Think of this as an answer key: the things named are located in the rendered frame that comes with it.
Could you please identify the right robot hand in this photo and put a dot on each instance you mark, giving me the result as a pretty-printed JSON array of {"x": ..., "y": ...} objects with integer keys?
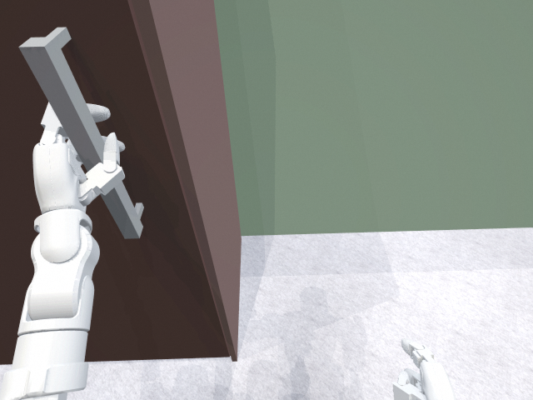
[{"x": 432, "y": 383}]

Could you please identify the left robot forearm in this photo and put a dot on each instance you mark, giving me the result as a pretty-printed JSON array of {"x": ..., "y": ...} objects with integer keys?
[{"x": 49, "y": 357}]

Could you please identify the left robot hand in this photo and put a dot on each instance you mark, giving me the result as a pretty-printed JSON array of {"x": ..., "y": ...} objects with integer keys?
[{"x": 57, "y": 166}]

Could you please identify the wardrobe door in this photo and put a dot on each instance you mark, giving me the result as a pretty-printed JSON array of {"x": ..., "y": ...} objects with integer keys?
[{"x": 152, "y": 295}]

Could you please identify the handle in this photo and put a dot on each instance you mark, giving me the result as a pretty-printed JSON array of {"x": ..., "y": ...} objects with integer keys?
[{"x": 45, "y": 58}]

